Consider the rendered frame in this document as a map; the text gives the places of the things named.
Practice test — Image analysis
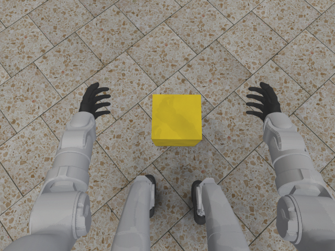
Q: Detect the right robot upper arm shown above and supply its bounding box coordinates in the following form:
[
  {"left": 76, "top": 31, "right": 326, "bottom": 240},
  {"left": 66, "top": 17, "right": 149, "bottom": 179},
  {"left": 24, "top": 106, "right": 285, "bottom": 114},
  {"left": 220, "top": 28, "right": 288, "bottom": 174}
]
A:
[{"left": 276, "top": 194, "right": 335, "bottom": 251}]

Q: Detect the left robot hand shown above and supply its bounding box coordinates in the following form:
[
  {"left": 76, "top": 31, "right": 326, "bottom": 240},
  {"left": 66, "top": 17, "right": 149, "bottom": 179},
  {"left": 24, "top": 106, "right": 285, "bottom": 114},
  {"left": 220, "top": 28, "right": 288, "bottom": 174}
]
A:
[{"left": 79, "top": 82, "right": 111, "bottom": 120}]

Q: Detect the robot right forearm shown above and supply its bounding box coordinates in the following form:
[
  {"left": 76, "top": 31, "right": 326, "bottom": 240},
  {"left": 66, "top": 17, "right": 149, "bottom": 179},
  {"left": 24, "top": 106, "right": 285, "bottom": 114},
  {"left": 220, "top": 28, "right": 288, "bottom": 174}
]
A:
[{"left": 263, "top": 112, "right": 335, "bottom": 201}]

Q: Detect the left robot shin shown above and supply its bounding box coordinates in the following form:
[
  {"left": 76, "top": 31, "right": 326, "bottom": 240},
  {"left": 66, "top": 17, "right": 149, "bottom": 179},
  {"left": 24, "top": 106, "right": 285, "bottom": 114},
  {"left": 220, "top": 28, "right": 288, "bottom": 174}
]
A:
[{"left": 130, "top": 176, "right": 151, "bottom": 187}]

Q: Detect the robot left forearm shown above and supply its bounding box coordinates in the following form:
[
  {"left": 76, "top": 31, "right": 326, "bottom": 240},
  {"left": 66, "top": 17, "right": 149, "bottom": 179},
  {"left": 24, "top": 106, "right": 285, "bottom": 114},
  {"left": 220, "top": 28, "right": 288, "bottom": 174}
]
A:
[{"left": 29, "top": 111, "right": 96, "bottom": 234}]

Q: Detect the right robot thigh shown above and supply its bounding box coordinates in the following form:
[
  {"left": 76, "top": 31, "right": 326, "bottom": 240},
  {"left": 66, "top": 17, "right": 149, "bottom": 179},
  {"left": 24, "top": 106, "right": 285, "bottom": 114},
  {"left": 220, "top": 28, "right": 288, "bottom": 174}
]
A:
[{"left": 196, "top": 183, "right": 250, "bottom": 251}]

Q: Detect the right robot hand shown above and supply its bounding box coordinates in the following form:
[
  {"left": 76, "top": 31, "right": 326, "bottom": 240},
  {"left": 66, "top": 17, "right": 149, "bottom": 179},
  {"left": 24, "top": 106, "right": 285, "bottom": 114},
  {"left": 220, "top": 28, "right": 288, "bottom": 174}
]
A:
[{"left": 246, "top": 82, "right": 281, "bottom": 123}]

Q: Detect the left robot upper arm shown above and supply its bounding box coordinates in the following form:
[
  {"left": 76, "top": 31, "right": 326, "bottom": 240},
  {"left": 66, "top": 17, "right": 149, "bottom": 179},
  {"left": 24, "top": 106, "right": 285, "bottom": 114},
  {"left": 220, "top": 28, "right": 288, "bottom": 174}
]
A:
[{"left": 2, "top": 191, "right": 92, "bottom": 251}]

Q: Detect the carton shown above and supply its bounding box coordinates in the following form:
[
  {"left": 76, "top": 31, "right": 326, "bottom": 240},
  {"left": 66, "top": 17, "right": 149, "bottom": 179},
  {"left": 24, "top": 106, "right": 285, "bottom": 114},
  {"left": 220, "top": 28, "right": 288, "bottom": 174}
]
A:
[{"left": 151, "top": 94, "right": 202, "bottom": 146}]

